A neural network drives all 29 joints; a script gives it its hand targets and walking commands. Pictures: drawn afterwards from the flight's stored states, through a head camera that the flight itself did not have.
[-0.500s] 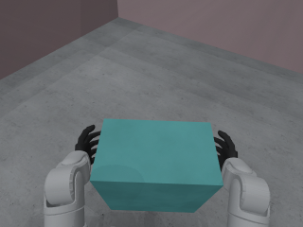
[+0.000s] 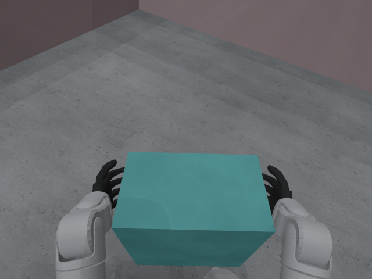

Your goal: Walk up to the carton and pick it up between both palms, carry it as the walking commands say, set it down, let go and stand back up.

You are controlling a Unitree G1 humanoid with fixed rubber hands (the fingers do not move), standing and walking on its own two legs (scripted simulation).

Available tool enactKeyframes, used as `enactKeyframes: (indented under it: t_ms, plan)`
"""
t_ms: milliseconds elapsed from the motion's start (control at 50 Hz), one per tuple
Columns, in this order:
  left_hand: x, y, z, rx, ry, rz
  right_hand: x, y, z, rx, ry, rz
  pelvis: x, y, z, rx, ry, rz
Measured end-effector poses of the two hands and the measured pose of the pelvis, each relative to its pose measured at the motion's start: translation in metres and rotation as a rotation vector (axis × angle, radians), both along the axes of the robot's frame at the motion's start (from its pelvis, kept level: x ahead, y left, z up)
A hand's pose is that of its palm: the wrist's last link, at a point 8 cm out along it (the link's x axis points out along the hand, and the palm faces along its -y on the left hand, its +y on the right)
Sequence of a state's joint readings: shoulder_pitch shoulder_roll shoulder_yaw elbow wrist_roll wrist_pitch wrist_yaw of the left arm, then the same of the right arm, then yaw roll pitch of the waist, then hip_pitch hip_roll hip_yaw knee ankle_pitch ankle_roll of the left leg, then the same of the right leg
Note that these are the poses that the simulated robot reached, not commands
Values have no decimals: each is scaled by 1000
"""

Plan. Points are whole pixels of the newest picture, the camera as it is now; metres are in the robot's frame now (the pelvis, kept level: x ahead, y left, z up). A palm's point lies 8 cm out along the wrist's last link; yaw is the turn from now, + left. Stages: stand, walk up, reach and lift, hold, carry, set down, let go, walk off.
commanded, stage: carry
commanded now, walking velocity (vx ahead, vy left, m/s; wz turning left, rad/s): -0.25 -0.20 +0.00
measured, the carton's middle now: (190, 216) +0.25 +0.01 +0.00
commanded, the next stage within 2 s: none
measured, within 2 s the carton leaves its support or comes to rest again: neither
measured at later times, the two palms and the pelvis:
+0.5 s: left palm out of the picture +0.10 +0.05 +0.07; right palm out of the picture +0.09 -0.29 +0.08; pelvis -0.16 -0.11 -0.01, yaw +0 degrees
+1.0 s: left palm out of the picture -0.09 +0.00 +0.07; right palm out of the picture -0.10 -0.34 +0.06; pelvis -0.34 -0.15 +0.00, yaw +0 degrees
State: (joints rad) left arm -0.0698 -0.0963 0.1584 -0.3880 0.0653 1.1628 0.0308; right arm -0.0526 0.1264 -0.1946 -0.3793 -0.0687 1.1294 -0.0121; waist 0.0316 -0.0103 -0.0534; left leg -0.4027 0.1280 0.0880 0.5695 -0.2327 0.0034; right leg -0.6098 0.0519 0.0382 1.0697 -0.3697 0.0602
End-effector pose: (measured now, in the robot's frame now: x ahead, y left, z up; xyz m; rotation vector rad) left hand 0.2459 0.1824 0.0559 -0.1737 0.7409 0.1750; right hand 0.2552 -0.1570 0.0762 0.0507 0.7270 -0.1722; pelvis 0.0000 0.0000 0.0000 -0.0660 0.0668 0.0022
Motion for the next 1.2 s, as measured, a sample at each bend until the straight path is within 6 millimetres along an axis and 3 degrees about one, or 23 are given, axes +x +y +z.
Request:
enactKeyframes:
  t_ms: [100, 200, 280, 360, 480, 580, 700, 780, 880, 1000, 1100, 1200]
  plan:
    - [-25, -31, 10, 32, -40, -12, -27, -32, 3, 7, -39, 8, -32, -33, -3, 0, 12, -8]
    - [-50, -83, 7, 68, -42, -34, -62, -84, -16, 44, -41, -14, -65, -71, -15, 20, 7, -16]
    - [-79, -117, 5, 97, 19, -74, -100, -118, -24, 73, 20, -53, -89, -87, -5, 73, -5, -13]
    - [-101, -135, 13, 107, -4, -95, -128, -135, -17, 78, -3, -71, -115, -99, -3, 89, -8, -21]
    - [-140, -137, 16, 76, -54, -67, -156, -138, -2, 39, -53, -38, -154, -109, -7, 81, 17, -6]
    - [-192, -119, 0, 38, -21, -10, -189, -119, -4, 14, -20, 9, -192, -111, -9, 78, 16, 20]
    - [-248, -108, 5, 24, 5, 43, -234, -108, -4, 22, 6, 44, -233, -117, 0, 26, -2, 20]
    - [-267, -118, 11, 35, -24, 34, -255, -118, 1, 22, -23, 43, -261, -127, -1, 21, 10, 14]
    - [-290, -146, 15, 73, -51, -7, -290, -147, -7, 49, -50, 11, -297, -145, -10, 45, 20, -2]
    - [-334, -179, 12, 97, 5, -62, -352, -180, -17, 79, 5, -48, -339, -152, -2, 85, -2, -14]
    - [-366, -182, 20, 105, -19, -84, -388, -183, -8, 65, -18, -53, -376, -149, 0, 103, 0, -20]
    - [-403, -163, 17, 80, -48, -61, -415, -164, 1, 32, -47, -25, -415, -137, -5, 96, 21, -8]
